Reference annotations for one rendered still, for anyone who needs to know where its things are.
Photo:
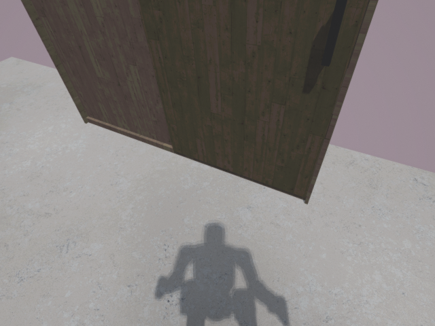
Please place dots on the handle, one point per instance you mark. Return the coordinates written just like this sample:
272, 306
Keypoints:
333, 32

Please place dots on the wardrobe door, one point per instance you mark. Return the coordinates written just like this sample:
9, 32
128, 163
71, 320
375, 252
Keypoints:
241, 81
103, 49

